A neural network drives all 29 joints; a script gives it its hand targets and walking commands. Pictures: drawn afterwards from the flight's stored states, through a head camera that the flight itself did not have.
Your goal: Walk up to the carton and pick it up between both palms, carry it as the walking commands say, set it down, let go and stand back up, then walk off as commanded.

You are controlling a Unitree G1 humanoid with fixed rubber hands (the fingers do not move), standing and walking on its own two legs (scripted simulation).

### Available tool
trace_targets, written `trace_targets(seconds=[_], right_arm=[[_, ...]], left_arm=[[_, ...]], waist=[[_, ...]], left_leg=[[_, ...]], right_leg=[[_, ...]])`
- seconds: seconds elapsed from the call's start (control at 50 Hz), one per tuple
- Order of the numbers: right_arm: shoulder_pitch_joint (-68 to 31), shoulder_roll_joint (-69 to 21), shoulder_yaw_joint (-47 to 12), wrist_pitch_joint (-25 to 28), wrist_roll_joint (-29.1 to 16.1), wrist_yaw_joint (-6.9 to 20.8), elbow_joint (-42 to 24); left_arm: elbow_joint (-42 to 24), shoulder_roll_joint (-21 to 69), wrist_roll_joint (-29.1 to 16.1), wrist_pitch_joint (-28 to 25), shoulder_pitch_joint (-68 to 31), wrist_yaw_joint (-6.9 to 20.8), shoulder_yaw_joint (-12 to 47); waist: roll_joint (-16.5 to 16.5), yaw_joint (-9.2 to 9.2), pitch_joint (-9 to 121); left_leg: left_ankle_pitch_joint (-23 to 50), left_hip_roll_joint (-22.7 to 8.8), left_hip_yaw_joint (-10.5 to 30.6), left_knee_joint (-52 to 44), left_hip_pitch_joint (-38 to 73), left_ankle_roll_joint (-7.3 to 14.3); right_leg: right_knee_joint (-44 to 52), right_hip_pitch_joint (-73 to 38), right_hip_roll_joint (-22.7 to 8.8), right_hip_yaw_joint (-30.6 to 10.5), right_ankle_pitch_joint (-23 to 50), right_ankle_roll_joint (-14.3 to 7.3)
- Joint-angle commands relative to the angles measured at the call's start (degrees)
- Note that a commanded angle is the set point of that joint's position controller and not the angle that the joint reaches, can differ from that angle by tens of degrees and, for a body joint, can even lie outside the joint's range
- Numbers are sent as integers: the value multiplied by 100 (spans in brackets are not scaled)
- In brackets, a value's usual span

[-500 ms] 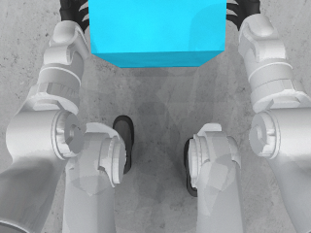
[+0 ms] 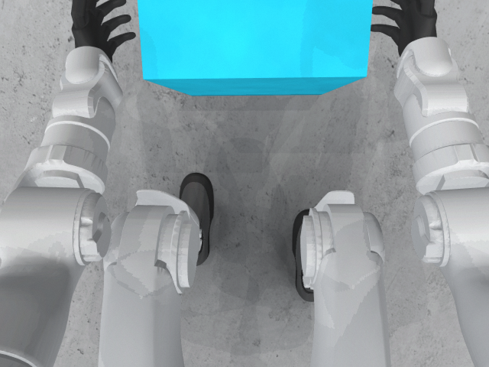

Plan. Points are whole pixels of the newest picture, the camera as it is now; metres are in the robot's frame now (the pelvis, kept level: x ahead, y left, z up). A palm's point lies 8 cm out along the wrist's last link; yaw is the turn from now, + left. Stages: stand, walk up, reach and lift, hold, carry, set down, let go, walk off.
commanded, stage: set down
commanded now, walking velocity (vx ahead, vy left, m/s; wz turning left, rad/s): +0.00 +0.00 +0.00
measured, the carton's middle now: (254, 34) +0.54 +0.01 -0.25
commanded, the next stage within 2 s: let go in 1.60 s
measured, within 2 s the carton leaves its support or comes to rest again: neither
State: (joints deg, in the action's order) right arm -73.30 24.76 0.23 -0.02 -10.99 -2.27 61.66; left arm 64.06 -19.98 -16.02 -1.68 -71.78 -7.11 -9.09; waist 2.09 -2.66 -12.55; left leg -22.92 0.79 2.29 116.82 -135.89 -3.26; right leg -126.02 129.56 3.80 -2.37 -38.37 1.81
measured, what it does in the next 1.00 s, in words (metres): rises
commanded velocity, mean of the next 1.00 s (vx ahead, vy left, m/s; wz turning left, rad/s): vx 0.00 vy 0.00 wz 0.00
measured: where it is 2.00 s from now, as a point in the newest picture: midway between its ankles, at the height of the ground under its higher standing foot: (252, 252)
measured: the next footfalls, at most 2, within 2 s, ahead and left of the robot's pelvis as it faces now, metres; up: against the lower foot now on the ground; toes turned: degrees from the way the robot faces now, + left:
none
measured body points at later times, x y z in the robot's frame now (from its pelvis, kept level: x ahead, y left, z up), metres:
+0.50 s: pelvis +0.00 +0.00 +0.02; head +0.35 +0.00 +0.31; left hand +0.50 +0.23 -0.13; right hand +0.55 -0.22 -0.12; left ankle +0.15 +0.13 -0.34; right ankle +0.08 -0.12 -0.34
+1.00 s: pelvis +0.02 +0.00 +0.14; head +0.33 -0.01 +0.47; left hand +0.50 +0.24 +0.03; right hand +0.55 -0.23 +0.03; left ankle +0.15 +0.13 -0.34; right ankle +0.08 -0.12 -0.34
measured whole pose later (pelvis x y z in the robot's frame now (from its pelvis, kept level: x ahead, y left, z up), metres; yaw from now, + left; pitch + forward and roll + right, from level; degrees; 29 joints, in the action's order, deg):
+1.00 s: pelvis +0.02 +0.00 +0.14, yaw -1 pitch +47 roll +1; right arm -60.5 25.8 10.8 -8.4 -5.3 6.3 48.5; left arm 38.3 -14.8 -7.3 9.1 -51.5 -3.4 -17.7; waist 0.0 -2.8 4.8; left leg -22.1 -0.3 1.5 91.3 -116.4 -2.0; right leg -98.1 111.2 2.9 -2.8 -34.2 1.5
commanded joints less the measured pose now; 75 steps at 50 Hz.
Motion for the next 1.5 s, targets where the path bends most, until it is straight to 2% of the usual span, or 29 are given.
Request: trace_targets(seconds=[0.0,0.2,0.34,0.44,0.52,0.78,1.16,1.38,1.48], right_arm=[[-1240,641,102,58,-14,64,-562],[-1256,955,365,-54,49,226,-641],[-1065,1238,652,-264,143,307,-1358],[-803,1230,816,-432,216,386,-1466],[-668,1129,859,-509,253,468,-1575],[-220,995,1090,-663,527,714,-1764],[516,993,1326,-743,563,1088,-1963],[966,903,1378,-645,625,1280,-1849],[1142,670,1348,-547,784,1310,-1474]], left_arm=[[-590,110,-34,-70,-413,46,-99],[-955,-245,27,54,-431,120,-244],[-1949,-424,188,356,-295,76,-439],[-2403,-620,552,567,-71,51,-752],[-2614,-582,728,652,175,81,-895],[-2838,-307,797,842,804,316,-950],[-3477,-66,1030,1068,1648,442,-1017],[-3424,184,1166,992,2094,528,-1025],[-3064,401,1363,863,2159,590,-1087]], waist=[[-711,256,6135],[-534,230,6089],[-425,253,7136],[-322,85,7135],[-370,-53,7091],[-588,1,7186],[-518,11,7533],[-428,24,7142],[-437,-34,6240]], left_leg=[[1572,-44,-562,-54,4258,70],[1391,-95,-533,-31,4488,76],[1415,-11,-625,-247,5330,60],[1243,30,-698,-606,5553,42],[1261,67,-743,-919,5631,57],[1403,170,-773,-2093,5799,66],[1936,200,-724,-4048,7462,-4],[2436,131,-528,-5344,8784,23],[2361,83,-479,-5709,8746,5]], right_leg=[[1624,-2239,-323,218,1825,-65],[1574,-2109,-353,277,1540,-90],[1726,-2592,-268,422,1585,-106],[2022,-2601,-207,441,1421,-100],[2315,-2664,-150,441,1439,-83],[3489,-3291,-38,464,1745,-30],[5340,-4661,66,537,2458,-9],[6612,-5409,87,454,2818,-48],[6992,-5396,38,414,2745,-70]])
